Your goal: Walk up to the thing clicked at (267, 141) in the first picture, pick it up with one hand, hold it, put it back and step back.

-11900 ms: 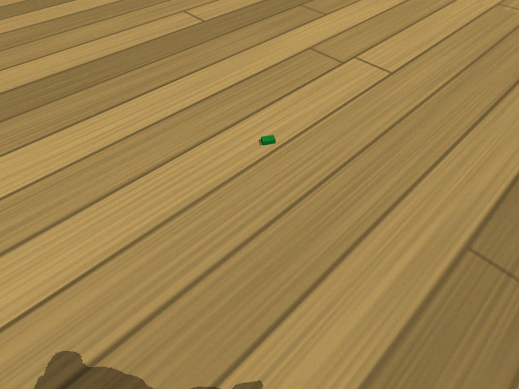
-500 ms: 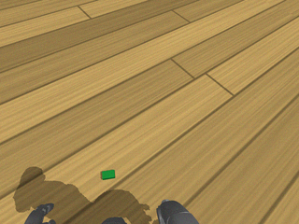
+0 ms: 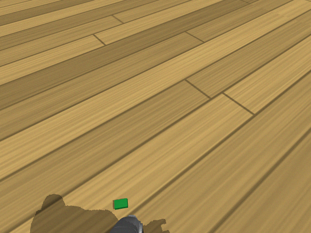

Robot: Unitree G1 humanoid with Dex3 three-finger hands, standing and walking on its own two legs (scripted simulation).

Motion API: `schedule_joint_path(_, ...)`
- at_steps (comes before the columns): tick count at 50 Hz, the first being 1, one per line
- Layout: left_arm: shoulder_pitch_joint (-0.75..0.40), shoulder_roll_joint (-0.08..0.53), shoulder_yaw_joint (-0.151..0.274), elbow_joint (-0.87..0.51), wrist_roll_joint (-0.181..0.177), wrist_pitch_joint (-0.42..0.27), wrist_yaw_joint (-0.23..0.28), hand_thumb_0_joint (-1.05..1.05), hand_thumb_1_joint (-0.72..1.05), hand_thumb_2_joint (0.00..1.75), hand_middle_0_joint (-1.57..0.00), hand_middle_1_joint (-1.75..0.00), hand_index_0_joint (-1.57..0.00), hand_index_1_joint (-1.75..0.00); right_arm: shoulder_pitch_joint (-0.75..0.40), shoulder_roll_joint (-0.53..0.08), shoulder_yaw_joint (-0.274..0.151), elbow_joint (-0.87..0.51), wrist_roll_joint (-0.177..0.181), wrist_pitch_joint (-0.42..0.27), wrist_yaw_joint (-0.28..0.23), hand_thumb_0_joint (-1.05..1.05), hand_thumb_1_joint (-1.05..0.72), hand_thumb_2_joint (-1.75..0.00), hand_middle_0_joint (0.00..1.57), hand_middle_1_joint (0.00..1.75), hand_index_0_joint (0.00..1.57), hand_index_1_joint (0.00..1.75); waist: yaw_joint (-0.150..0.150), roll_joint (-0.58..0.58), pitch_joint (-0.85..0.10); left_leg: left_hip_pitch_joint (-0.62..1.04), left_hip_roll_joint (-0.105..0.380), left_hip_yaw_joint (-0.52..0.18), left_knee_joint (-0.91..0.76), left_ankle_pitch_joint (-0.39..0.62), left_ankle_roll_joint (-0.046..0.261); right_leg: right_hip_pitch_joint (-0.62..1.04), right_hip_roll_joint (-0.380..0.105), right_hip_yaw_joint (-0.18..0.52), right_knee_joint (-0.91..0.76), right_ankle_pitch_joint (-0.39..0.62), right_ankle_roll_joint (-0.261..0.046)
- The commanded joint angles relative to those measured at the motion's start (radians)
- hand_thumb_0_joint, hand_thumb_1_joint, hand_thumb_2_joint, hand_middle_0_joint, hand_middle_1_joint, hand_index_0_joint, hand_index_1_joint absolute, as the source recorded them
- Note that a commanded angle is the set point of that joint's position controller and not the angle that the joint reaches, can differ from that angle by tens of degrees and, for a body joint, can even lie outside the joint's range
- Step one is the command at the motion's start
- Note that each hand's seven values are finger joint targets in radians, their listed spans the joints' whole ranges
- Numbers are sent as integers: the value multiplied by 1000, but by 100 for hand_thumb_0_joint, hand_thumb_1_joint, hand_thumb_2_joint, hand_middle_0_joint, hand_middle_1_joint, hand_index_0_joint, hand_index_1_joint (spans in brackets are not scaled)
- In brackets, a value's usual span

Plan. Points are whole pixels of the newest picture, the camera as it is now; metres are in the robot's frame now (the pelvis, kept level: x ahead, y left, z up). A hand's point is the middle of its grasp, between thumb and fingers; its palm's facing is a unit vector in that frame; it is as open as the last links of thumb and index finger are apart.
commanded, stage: walk up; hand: left
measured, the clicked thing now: (121, 203) +0.37 +0.24 -0.75
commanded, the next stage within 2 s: stand in 1.02 s
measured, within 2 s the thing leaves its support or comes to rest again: neither
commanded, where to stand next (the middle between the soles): -0.01 +0.00 m, yaw +2 degrees
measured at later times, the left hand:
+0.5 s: hand out of the picture -0.02 +0.26 -0.15, palm faces +0.00 -0.90 -0.43, open 7.4 cm
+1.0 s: hand out of the picture +0.07 +0.24 -0.14, palm faces +0.03 -0.91 -0.41, open 7.4 cm
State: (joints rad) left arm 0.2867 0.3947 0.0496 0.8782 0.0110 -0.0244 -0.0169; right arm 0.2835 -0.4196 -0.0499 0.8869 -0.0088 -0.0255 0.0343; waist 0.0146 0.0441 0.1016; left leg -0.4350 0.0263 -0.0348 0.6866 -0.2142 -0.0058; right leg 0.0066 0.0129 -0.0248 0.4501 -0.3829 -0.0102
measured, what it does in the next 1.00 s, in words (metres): steps on the spot: left foot, then right foot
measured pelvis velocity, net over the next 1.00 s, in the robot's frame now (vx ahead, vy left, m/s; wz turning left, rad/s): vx -0.01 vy -0.04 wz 0.06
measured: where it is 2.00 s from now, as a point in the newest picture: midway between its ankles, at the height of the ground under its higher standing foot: outside the picture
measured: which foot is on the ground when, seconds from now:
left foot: up 0.00-0.02, down 0.04-0.42, up 0.44-0.68, down 0.70-1.00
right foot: down 0.00-0.08, up 0.10-0.36, down 0.38-0.74, up 0.76-0.98, down 1.00-1.00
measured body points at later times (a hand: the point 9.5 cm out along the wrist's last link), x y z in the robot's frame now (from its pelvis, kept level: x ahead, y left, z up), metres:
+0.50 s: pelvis -0.02 -0.02 -0.01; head +0.01 -0.04 +0.43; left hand -0.02 +0.31 -0.12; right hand +0.11 -0.34 -0.13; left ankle +0.06 +0.12 -0.69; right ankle -0.04 -0.13 -0.73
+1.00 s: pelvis -0.01 -0.04 -0.01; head +0.01 -0.04 +0.44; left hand +0.07 +0.29 -0.11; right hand +0.07 -0.35 -0.13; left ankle -0.04 +0.11 -0.73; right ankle +0.08 -0.15 -0.73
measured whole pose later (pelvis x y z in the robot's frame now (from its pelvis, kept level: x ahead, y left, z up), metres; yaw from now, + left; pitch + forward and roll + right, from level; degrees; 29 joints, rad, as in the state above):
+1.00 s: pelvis -0.01 -0.04 -0.01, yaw +3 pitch -4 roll +1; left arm 0.22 0.40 0.04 0.86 0.00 -0.04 0.00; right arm 0.26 -0.40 -0.02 0.86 0.00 -0.01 0.01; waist -0.02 -0.01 0.10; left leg -0.20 0.00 -0.04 0.65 -0.38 -0.02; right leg -0.35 -0.04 -0.01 0.63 -0.21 -0.01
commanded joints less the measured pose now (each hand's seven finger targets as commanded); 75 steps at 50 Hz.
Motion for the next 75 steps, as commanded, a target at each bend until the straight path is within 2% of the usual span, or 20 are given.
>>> schedule_joint_path(1, -87, 202, 35, -98, -23, 9, 20, 0, 90, 90, -20, -30, -20, -30, 31, -141, -55, -40, -1, -33, -36, 0, -90, -90, 20, 30, 20, 30, -41, -138, -45, 364, -68, 103, -193, 289, 25, -291, -127, 26, 171, 621, -89)
schedule_joint_path(3, -26, 138, 17, -103, -45, 13, 29, 0, 90, 90, -20, -30, -20, -30, 104, -241, -77, -30, -14, -39, -57, 0, -90, -90, 20, 30, 20, 30, -77, 84, -153, 506, 131, -109, -198, 691, 110, -375, -12, 32, 427, 357, -24)
schedule_joint_path(4, 32, 126, 20, -85, -59, 27, 37, 0, 90, 90, -20, -30, -20, -30, 76, -252, -67, -57, -8, -43, -64, 0, -90, -90, 20, 30, 20, 30, -39, 128, -217, 459, 327, -398, -253, 795, 230, -354, 87, 83, 586, -182, -1)
schedule_joint_path(5, 70, 170, 24, -50, -50, 55, 47, 0, 90, 90, -20, -30, -20, -30, -4, -259, -64, -74, 10, -39, -66, 0, -90, -90, 20, 30, 20, 30, -10, 105, -235, 338, 389, -487, -288, 541, 311, -281, 8, 159, 657, -249, -15)
schedule_joint_path(10, 61, 208, 42, 3, -28, 73, 22, 0, 90, 90, -20, -30, -20, -30, -149, -235, -65, -98, -6, -4, -65, 0, -90, -90, 20, 30, 20, 30, 8, 105, -146, 128, 209, -203, -372, -99, 176, -289, 0, 112, 568, -163, -23)
schedule_joint_path(17, 171, 169, 64, 56, -3, 54, 21, 0, 90, 90, -20, -30, -20, -30, -202, -228, -78, -131, -21, 51, -40, 0, -90, -90, 20, 30, 20, 30, 25, 162, -142, 9, 194, -177, -284, -191, 165, -189, 0, -23, 200, -4, -12)
schedule_joint_path(19, 171, 204, 80, 38, 20, 45, 25, 0, 90, 90, -20, -30, -20, -30, -213, -155, -60, -146, -5, 62, -41, 0, -90, -90, 20, 30, 20, 30, 41, -30, -90, -92, 94, -100, -96, -285, 93, -224, -87, 148, 19, -98, -60)
schedule_joint_path(21, -33, 364, 110, -67, 44, 31, 31, 0, 90, 90, -20, -30, -20, -30, -231, -151, -65, -152, -4, 62, -53, 0, -90, -90, 20, 30, 20, 30, 37, -267, 20, -127, -111, -81, 353, -372, 5, -505, -450, 613, -230, -187, -266)
schedule_joint_path(25, -130, 212, 74, -69, 29, -3, 42, 0, 90, 90, -20, -30, -20, -30, -105, -132, -61, -82, 17, 45, -41, 0, -90, -90, 20, 30, 20, 30, -44, -145, -44, -92, -123, -120, 456, -194, 13, -303, -230, 213, -22, 467, -162)
schedule_joint_path(31, 48, 249, 88, -72, 33, -17, 26, 0, 90, 90, -20, -30, -20, -30, -172, -146, -37, -103, -4, -3, -23, 0, -90, -90, 20, 30, 20, 30, 84, -272, -107, -117, -44, 20, 1, -303, 1, 57, -267, 242, 33, 277, -208)
schedule_joint_path(35, 37, 212, 56, -99, -1, -1, 12, 0, 90, 90, -20, -30, -20, -30, 6, -164, -61, -49, -15, -41, -34, 0, -90, -90, 20, 30, 20, 30, -25, -143, -176, 390, -26, -43, -345, -1, 70, -216, -173, 83, 350, 467, -90)
schedule_joint_path(38, -106, 221, 56, -144, 8, -3, 28, 0, 90, 90, -20, -30, -20, -30, 84, -351, -107, -43, 1, -44, -40, 0, -90, -90, 20, 30, 20, 30, -87, 99, -80, 436, 420, -627, -368, 125, 357, -641, -82, 107, 583, -240, -20)
schedule_joint_path(42, 4, 203, 54, -97, -6, -17, 4, 0, 90, 90, -20, -30, -20, -30, -19, -214, -54, -83, 3, -44, -38, 0, -90, -90, 20, 30, 20, 30, -7, 93, -1, 320, 175, -191, -304, 299, 215, -529, -81, 51, 437, -59, -21)
schedule_joint_path(49, 60, 190, 55, -14, -4, -41, 45, 0, 90, 90, -20, -30, -20, -30, -120, -145, -25, -119, 16, 20, -26, 0, -90, -90, 20, 30, 20, 30, 32, 83, -82, 35, 61, -39, -46, 177, 116, -82, -8, -26, 53, 345, -7)
schedule_joint_path(51, 22, 302, 58, -47, 22, -54, 41, 0, 90, 90, -20, -30, -20, -30, -4, -45, 3, -104, 16, 28, -39, 0, -90, -90, 20, 30, 20, 30, -4, -307, -164, 22, -71, -34, 170, -382, 42, -156, -368, 471, -155, 164, -88)
schedule_joint_path(54, -171, 279, 51, -53, 24, -29, 31, 0, 90, 90, -20, -30, -20, -30, -1, -180, -40, -38, 1, 33, -41, 0, -90, -90, 20, 30, 20, 30, -28, -234, -33, 126, -16, -46, 203, -450, 41, -416, -320, 426, -246, -326, -196)
schedule_joint_path(60, -205, 219, 27, -13, -1, -3, 20, 0, 90, 90, -20, -30, -20, -30, 52, -130, -40, 56, -15, 9, -34, 0, -90, -90, 20, 30, 20, 30, -62, -171, -102, 344, -17, 17, -212, -90, 43, -408, -177, 183, -107, -159, -77)
schedule_joint_path(63, -199, 181, 20, 11, -18, 6, 14, 0, 90, 90, -20, -30, -20, -30, -121, -217, -39, 23, -22, -5, -35, 0, -90, -90, 20, 30, 20, 30, 21, -17, -20, -20, 150, -259, -454, -541, 99, -213, -72, 111, 25, -65, -9)
schedule_joint_path(68, -176, 166, 7, 88, -7, -25, 7, 0, 90, 90, -20, -30, -20, -30, -145, -135, -10, 77, -6, -29, -38, 0, -90, -90, 20, 30, 20, 30, 15, -6, -133, 162, 78, -99, -347, -10, 35, -73, -142, 140, -30, 327, -45)
schedule_joint_path(75, -210, 176, -15, 142, -10, -22, 9, 0, 90, 90, -20, -30, -20, -30, -141, -144, -8, 146, -1, -13, -36, 0, -90, -90, 20, 30, 20, 30, -4, -10, -33, 207, 87, -89, -401, -56, 37, -181, -133, 145, -113, 179, -31)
